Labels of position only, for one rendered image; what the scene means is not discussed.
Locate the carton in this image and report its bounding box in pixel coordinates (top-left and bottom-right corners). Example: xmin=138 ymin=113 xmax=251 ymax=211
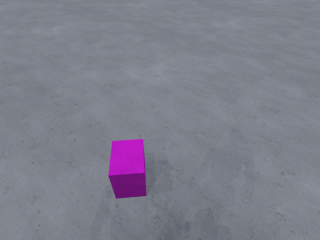
xmin=108 ymin=139 xmax=147 ymax=199

